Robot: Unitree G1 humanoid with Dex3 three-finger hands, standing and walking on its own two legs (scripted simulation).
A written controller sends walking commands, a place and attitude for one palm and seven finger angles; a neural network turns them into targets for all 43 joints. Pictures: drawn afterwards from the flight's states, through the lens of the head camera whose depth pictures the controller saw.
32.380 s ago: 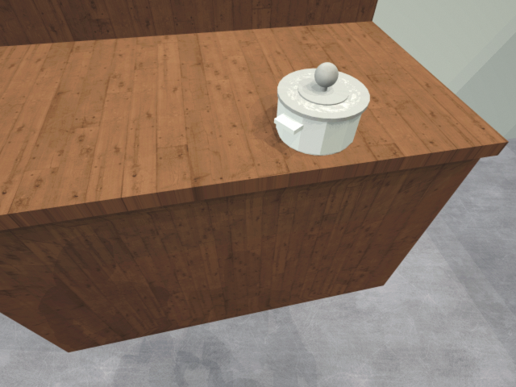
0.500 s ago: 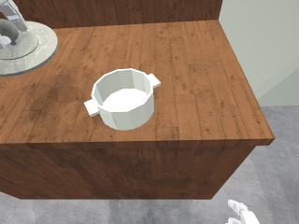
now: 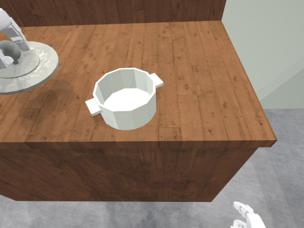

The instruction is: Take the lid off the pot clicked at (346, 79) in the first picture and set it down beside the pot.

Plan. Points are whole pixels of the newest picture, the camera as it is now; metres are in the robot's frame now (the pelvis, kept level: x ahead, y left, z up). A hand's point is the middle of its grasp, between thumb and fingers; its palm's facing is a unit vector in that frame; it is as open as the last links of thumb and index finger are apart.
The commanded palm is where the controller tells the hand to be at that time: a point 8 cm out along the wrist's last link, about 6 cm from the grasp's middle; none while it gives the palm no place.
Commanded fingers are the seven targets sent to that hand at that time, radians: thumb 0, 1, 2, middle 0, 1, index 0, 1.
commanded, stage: lower the lid onto the table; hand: left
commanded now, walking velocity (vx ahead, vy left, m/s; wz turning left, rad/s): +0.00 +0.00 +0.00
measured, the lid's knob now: (8, 51) +0.43 +0.34 +0.25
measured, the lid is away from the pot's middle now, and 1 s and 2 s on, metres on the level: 0.25 0.24 0.24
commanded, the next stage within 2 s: none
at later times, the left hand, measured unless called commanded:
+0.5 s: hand (13, 63) +0.41 +0.32 +0.24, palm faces -0.19 -0.05 -0.98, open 7.4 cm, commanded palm +0.38 +0.32 +0.31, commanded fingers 0.00 0.30 1.42 -1.23 -0.33 -1.18 -0.33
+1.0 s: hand (22, 78) +0.41 +0.33 +0.19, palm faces -0.27 -0.08 -0.96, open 7.4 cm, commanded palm +0.39 +0.33 +0.28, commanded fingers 0.00 0.30 1.42 -1.23 -0.33 -1.18 -0.33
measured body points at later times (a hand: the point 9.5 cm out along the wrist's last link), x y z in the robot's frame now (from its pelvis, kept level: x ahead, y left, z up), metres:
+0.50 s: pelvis +0.00 +0.01 +0.00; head +0.03 -0.01 +0.45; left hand +0.41 +0.32 +0.29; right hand +0.15 -0.24 -0.12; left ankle -0.03 +0.07 -0.74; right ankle +0.03 -0.13 -0.74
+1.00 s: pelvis +0.00 +0.00 +0.00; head +0.04 -0.01 +0.45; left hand +0.42 +0.33 +0.25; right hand +0.14 -0.25 -0.12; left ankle -0.04 +0.07 -0.74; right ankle +0.03 -0.13 -0.74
